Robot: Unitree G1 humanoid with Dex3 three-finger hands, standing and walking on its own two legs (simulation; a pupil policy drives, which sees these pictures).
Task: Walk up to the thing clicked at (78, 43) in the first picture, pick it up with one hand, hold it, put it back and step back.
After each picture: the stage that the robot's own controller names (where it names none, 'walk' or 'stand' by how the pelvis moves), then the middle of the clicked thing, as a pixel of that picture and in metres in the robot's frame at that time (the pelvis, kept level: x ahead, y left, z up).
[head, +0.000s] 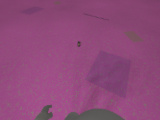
stand; (78, 44) +1.56 +0.33 -0.72
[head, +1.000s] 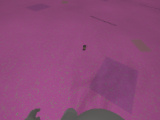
walk; (84, 47) +1.46 +0.12 -0.70
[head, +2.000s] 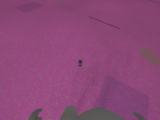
walk; (80, 63) +0.92 +0.17 -0.70
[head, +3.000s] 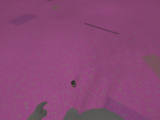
walk; (73, 83) +0.54 +0.25 -0.69
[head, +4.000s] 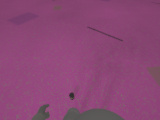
stand; (71, 96) +0.36 +0.22 -0.70
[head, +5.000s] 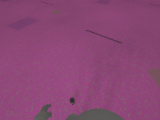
stand; (72, 101) +0.33 +0.22 -0.72
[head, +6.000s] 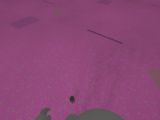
stand; (72, 99) +0.34 +0.22 -0.73
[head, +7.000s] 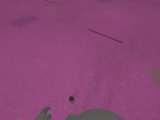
stand; (71, 99) +0.33 +0.23 -0.73
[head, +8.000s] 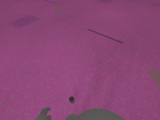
stand; (71, 100) +0.33 +0.22 -0.73
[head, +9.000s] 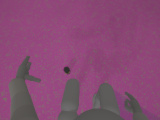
go down; (67, 70) +0.39 +0.23 -0.47
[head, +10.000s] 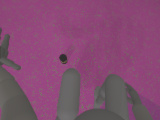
go down; (63, 59) +0.43 +0.25 -0.31
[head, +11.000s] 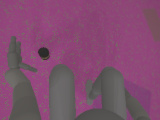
close in; (44, 54) +0.41 +0.28 -0.23
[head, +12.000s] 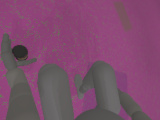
close; (21, 53) +0.40 +0.30 -0.22
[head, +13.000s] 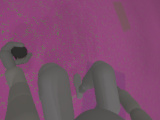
lift; (20, 53) +0.39 +0.30 -0.22
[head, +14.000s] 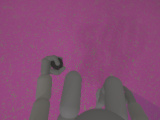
lift; (58, 66) +0.32 +0.24 -0.06
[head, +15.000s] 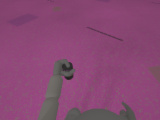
hold; (68, 71) +0.33 +0.17 +0.05
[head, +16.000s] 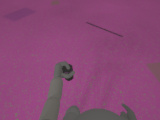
hold; (68, 72) +0.33 +0.17 +0.00
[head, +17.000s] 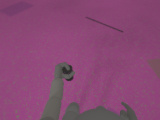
crouch; (68, 73) +0.33 +0.17 -0.03
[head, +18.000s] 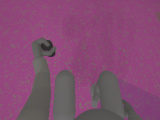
lower; (49, 49) +0.46 +0.26 -0.10
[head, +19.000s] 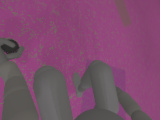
lower; (12, 49) +0.42 +0.32 -0.23
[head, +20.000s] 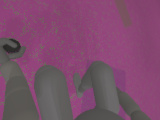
lower; (14, 49) +0.42 +0.32 -0.22
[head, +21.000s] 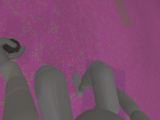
lower; (14, 49) +0.42 +0.32 -0.22
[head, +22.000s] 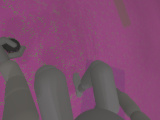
lower; (14, 48) +0.42 +0.32 -0.22
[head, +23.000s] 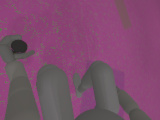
open; (19, 49) +0.41 +0.30 -0.23
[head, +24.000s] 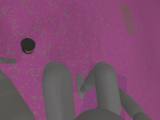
stand; (28, 46) +0.41 +0.30 -0.23
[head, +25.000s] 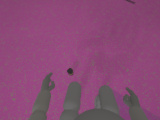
walk; (70, 72) +0.42 +0.22 -0.50
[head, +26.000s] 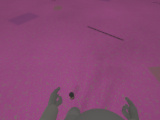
stand; (71, 95) +0.38 +0.21 -0.67
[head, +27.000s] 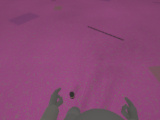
stand; (72, 95) +0.38 +0.22 -0.67
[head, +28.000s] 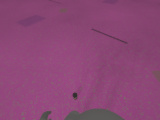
stand; (75, 96) +0.39 +0.20 -0.72
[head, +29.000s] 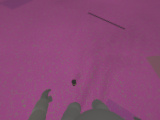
walk; (73, 82) +0.44 +0.18 -0.70
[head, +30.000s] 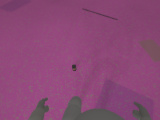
walk; (74, 67) +0.68 +0.28 -0.69
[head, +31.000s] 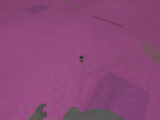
stand; (81, 58) +1.02 +0.22 -0.70
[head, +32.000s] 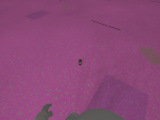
stand; (80, 62) +1.02 +0.23 -0.72
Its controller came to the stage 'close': yes
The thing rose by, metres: 0.72
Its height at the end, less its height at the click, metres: +0.00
